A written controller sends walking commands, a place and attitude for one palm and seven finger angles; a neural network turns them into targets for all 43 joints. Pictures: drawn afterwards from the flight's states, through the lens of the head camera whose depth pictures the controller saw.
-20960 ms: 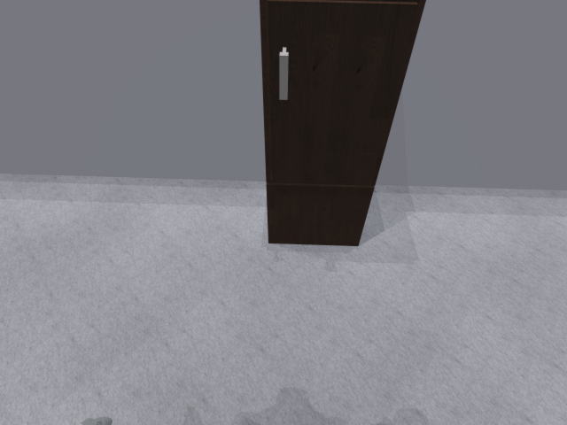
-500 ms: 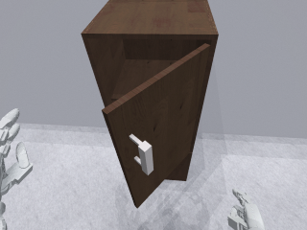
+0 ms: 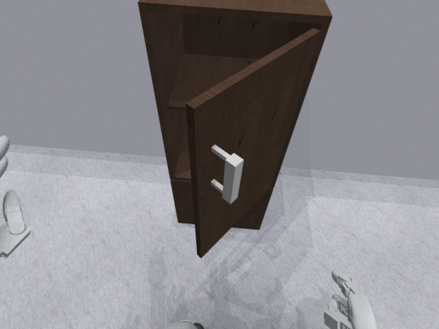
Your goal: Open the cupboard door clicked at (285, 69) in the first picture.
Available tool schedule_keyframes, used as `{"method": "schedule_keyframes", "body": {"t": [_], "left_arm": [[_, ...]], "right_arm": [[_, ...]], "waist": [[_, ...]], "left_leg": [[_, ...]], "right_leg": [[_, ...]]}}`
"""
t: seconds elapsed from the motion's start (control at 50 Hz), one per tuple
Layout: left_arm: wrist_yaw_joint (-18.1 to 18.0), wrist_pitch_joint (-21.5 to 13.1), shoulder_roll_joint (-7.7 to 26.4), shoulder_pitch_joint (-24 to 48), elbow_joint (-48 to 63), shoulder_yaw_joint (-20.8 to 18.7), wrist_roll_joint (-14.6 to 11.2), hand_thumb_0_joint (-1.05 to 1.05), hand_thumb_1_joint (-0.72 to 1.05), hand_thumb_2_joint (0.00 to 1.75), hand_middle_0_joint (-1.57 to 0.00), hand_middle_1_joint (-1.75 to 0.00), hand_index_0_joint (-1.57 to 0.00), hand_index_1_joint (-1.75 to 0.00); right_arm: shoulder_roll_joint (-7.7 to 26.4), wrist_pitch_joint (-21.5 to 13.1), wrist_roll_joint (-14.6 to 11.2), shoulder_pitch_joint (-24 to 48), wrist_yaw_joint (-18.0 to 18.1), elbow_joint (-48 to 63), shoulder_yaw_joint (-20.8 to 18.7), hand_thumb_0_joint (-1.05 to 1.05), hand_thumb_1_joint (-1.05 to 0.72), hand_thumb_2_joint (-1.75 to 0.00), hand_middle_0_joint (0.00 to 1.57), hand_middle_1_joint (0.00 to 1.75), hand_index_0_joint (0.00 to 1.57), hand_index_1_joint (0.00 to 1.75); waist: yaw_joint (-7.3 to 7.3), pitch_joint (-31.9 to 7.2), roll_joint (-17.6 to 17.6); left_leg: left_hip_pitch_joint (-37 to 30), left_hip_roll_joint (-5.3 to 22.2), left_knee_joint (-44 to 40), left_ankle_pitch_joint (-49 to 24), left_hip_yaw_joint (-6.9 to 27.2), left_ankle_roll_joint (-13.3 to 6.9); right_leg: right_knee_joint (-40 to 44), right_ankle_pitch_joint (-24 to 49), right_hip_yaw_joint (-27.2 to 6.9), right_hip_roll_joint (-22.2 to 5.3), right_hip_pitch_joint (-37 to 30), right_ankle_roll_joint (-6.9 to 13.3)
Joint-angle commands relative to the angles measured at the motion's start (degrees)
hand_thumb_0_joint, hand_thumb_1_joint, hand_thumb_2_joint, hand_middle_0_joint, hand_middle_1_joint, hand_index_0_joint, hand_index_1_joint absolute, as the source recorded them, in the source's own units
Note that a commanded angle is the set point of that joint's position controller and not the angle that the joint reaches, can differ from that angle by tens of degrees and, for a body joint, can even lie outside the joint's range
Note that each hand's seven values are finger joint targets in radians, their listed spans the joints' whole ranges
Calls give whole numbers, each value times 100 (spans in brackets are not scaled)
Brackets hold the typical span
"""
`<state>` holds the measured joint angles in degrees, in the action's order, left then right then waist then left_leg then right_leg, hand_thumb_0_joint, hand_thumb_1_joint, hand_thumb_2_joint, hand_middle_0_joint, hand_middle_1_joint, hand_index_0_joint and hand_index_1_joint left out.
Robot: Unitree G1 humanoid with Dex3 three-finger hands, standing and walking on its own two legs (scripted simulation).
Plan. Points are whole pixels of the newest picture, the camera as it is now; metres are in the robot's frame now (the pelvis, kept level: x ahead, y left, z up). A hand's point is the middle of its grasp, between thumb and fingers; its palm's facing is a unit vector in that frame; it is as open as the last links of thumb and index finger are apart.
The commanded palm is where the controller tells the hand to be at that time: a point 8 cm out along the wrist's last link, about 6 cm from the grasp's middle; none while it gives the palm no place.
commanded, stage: step back with the hand held close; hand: left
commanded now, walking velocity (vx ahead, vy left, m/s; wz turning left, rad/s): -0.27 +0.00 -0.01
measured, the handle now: (223, 174) +0.38 +0.02 +0.06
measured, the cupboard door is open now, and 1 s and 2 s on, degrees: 52 52 52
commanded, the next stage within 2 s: stop stepping back and stand still in 0.48 s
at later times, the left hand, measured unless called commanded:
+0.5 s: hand out of the picture +0.11 +0.27 +0.19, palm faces +0.41 -0.83 -0.38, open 7.4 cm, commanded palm +0.05 +0.32 +0.19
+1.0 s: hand out of the picture -0.01 +0.28 +0.18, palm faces +0.28 -0.82 -0.50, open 7.4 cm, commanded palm -0.05 +0.32 +0.19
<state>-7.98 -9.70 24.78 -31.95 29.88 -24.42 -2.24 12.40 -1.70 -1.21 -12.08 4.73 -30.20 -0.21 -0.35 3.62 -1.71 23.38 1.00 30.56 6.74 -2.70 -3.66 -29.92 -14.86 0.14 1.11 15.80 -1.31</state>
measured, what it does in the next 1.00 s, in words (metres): walks backwards: right foot, then left foot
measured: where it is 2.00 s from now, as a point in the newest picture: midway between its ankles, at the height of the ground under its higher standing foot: outside the picture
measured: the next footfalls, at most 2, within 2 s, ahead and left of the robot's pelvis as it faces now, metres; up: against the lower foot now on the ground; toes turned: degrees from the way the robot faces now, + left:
right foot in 0.54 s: -0.19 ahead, -0.04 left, +0.00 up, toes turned -10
left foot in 0.70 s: -0.02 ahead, +0.10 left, +0.00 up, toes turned -6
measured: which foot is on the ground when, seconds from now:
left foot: down 0.00-0.54, up 0.56-0.68, down 0.70-0.94, up 0.96-1.00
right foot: down 0.00-0.24, up 0.26-0.52, down 0.54-1.00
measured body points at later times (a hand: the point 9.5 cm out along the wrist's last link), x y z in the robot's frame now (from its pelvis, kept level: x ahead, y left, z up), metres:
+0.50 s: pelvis -0.10 +0.02 +0.00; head -0.09 +0.05 +0.45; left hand +0.08 +0.32 +0.21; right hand +0.08 -0.19 -0.06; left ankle +0.07 +0.09 -0.73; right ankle -0.21 -0.09 -0.69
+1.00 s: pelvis -0.23 +0.04 +0.01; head -0.24 +0.06 +0.46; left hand -0.04 +0.32 +0.21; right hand -0.12 -0.22 -0.07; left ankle -0.12 +0.12 -0.69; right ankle -0.23 -0.03 -0.73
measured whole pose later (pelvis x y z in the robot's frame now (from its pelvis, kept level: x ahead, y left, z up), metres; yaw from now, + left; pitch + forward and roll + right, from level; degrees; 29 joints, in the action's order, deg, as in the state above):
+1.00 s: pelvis -0.23 +0.04 +0.01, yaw -7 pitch -1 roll -1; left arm -7.6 -9.6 26.6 -36.9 32.6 -24.1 -2.7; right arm 11.8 -5.8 1.0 -15.4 3.5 -37.5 -0.3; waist -0.2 -1.2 0.8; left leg 28.3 -1.7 43.7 16.9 -1.4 0.8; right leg -25.3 -16.3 3.2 3.9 10.3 5.0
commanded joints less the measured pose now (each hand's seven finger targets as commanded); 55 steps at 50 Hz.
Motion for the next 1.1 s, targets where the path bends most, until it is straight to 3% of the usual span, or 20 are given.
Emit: {"method": "schedule_keyframes", "body": {"t": [0.0, 0.06, 0.12, 0.16, 0.2, 0.24, 0.3, 0.46, 0.52, 0.54, 0.56, 0.6, 0.64, 0.68, 0.74, 0.78, 0.88, 0.94, 1.0, 1.08], "left_arm": [[-152, -496, 903, -53, 1328, -871, -13, 0, 90, 90, -20, -30, -20, -30], [-162, -531, 871, 47, 1382, -782, -27, 0, 90, 90, -20, -30, -20, -30], [-273, -544, 822, 353, 1243, -580, -12, 0, 90, 90, -20, -30, -20, -30], [-309, -478, 809, 788, 1204, -457, 26, 0, 90, 90, -20, -30, -20, -30], [-295, -525, 926, 1082, 1289, -559, 37, 0, 90, 90, -20, -30, -20, -30], [-307, -648, 1010, 1087, 1435, -858, 102, 0, 90, 90, -20, -30, -20, -30], [-245, -630, 914, 722, 1407, -836, -27, 0, 90, 90, -20, -30, -20, -30], [-168, -520, 843, 262, 1443, -531, -283, 0, 90, 90, -20, -30, -20, -30], [-140, -724, 1383, 488, 1467, -868, -311, 0, 90, 90, -20, -30, -20, -30], [-178, -758, 1588, 727, 1565, -1023, -239, 0, 90, 90, -20, -30, -20, -30], [-63, -586, 1150, 517, 1026, -613, -184, 0, 90, 90, -20, -30, -20, -30], [-61, -332, 1055, 358, 885, -681, -132, 0, 90, 90, -20, -30, -20, -30], [-78, -228, 1027, 426, 939, -651, -176, 0, 90, 90, -20, -30, -20, -30], [-96, -353, 1092, 470, 1296, -685, -219, 0, 90, 90, -20, -30, -20, -30], [-106, -497, 1164, 334, 1695, -805, -187, 0, 90, 90, -20, -30, -20, -30], [-179, -467, 1043, -63, 1708, -774, -113, 0, 90, 90, -20, -30, -20, -30], [-161, -266, 1016, -556, 1321, -702, -62, 0, 90, 90, -20, -30, -20, -30], [-121, -206, 1037, 144, 1066, -667, -106, 0, 90, 90, -20, -30, -20, -30], [-151, -360, 938, 878, 213, -560, 7, 0, 90, 90, -20, -30, -20, -30], [-191, -434, 769, 1271, 169, -194, 152, 0, 90, 90, -20, -30, -20, -30]], "right_arm": [[794, -488, 59, 592, 39, 849, -330, 0, -90, -90, 20, 30, 20, 30], [745, -537, 87, 515, 15, 744, -349, 0, -90, -90, 20, 30, 20, 30], [681, -510, 145, 294, -17, 321, -386, 0, -90, -90, 20, 30, 20, 30], [623, -466, 135, 334, -14, 291, -317, 0, -90, -90, 20, 30, 20, 30], [807, -516, 136, 568, 96, 412, -272, 0, -90, -90, 20, 30, 20, 30], [760, -706, 205, 697, 127, 400, -310, 0, -90, -90, 20, 30, 20, 30], [671, -804, 190, 627, -108, 302, -445, 0, -90, -90, 20, 30, 20, 30], [546, -738, 262, 538, -270, 138, -277, 0, -90, -90, 20, 30, 20, 30], [386, -488, 262, 451, -194, -16, -218, 0, -90, -90, 20, 30, 20, 30], [351, -587, 348, 664, -160, 154, -87, 0, -90, -90, 20, 30, 20, 30], [419, -600, 164, 565, -101, 80, -200, 0, -90, -90, 20, 30, 20, 30], [436, -507, 73, 744, -5, 295, -108, 0, -90, -90, 20, 30, 20, 30], [585, -523, 72, 666, 96, 271, -79, 0, -90, -90, 20, 30, 20, 30], [788, -747, 39, 486, 87, 344, -176, 0, -90, -90, 20, 30, 20, 30], [592, -1032, 207, 513, 6, 294, -146, 0, -90, -90, 20, 30, 20, 30], [614, -1052, 206, 478, -55, 303, -163, 0, -90, -90, 20, 30, 20, 30], [615, -819, 228, 446, -56, 312, -238, 0, -90, -90, 20, 30, 20, 30], [708, -581, 234, 320, -15, 84, -355, 0, -90, -90, 20, 30, 20, 30], [652, -665, 188, 327, 49, 30, -243, 0, -90, -90, 20, 30, 20, 30], [627, -833, 180, 467, 189, 66, -223, 0, -90, -90, 20, 30, 20, 30]], "waist": [[123, -811, -707], [40, -635, -82], [-77, -653, 990], [-150, -498, 1195], [-93, -108, -245], [-17, -783, -1855], [65, -1023, -559], [95, -1369, -1300], [18, -1178, 794], [112, -1008, 757], [17, -1139, 1646], [-20, -702, 1238], [-92, -614, -20], [46, -1085, -811], [50, -1041, -1656], [89, -905, -1264], [59, -805, -700], [-30, -426, 1374], [-178, -31, 601], [-3, -63, 902]], "left_leg": [[1070, 900, -1665, 3006, 1116, -101], [295, 357, -646, 2695, 652, 186], [-1497, -139, 1859, 1452, 313, 446], [-1492, 2, 1318, 1471, 502, 364], [-468, 584, -895, 1955, 1277, 84], [1290, 1988, -2796, 4080, 2972, -492], [460, 1684, -2216, 2669, 2053, -424], [-896, 1119, -2310, 1512, 867, 581], [-1615, 192, 1427, 1075, 248, 750], [-852, 35, 1871, 1649, 161, 709], [-348, -120, 2282, 1616, 433, 627], [-58, -13, 1455, 1227, 293, 468], [-944, -19, -249, -550, 319, 356], [-1771, 828, -1030, -1912, 1299, 41], [-1028, 1218, -2566, 1798, 2595, 105], [-324, 1040, -2878, 3028, 1979, 235], [126, 200, -1693, 2405, 493, 627], [374, -255, 3171, 1345, 363, 532], [832, 208, 3241, 1180, 358, 398], [17, 126, 1492, 1627, -242, 198]], "right_leg": [[-339, -383, -84, 146, -1241, 176], [730, -1516, -765, -244, 112, 424], [1763, -1498, -1937, -1478, 2306, 1022], [1319, -945, -1335, -1350, 2239, 732], [69, -957, -598, -296, 1547, 175], [-3038, -1199, -212, 535, -394, -34], [-3903, -1380, -289, 476, 194, 63], [592, -1534, 463, 354, -771, 445], [2226, 607, -1549, -1903, 1086, 1164], [1751, 2502, -1249, -2069, 655, 1148], [1118, 3198, -781, -1748, 162, 1029], [616, 3665, -454, -1364, -314, 733], [187, 2617, -145, -829, -131, 334], [-301, 78, 12, 6, -114, 41], [-1269, -1564, -236, 236, -188, 103], [-1020, -1296, 25, 335, -764, 190], [1181, -1107, 390, 212, -1617, 409], [2384, -3152, -2409, -1981, 922, 1459], [2202, -2592, -1637, -1620, 907, 1108], [2128, -3002, -1353, -1513, 731, 1052]]}}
